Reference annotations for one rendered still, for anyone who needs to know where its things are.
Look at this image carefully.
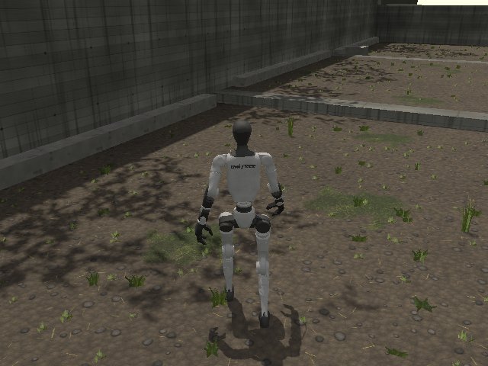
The robot left forearm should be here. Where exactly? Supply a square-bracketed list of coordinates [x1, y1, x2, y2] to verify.
[197, 185, 214, 225]

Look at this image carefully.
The left robot hand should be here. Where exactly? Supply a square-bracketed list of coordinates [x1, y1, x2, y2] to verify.
[195, 223, 213, 245]

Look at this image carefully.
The right robot hand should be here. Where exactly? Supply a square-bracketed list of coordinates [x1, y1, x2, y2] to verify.
[266, 202, 284, 216]

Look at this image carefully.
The robot right upper arm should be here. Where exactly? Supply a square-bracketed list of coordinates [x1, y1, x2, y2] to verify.
[258, 152, 280, 193]

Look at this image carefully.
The robot shin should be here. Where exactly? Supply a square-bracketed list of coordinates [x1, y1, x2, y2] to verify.
[222, 246, 233, 292]
[258, 261, 269, 317]

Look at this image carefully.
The robot left shin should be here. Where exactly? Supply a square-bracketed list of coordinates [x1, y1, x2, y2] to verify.
[222, 246, 233, 292]

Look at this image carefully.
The robot right shin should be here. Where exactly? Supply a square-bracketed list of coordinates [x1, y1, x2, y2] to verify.
[258, 261, 269, 317]

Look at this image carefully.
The robot left upper arm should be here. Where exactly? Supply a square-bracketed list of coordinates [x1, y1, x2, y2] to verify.
[207, 154, 227, 197]

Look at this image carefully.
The robot right forearm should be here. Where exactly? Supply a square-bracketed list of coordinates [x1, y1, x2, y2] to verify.
[271, 182, 284, 206]

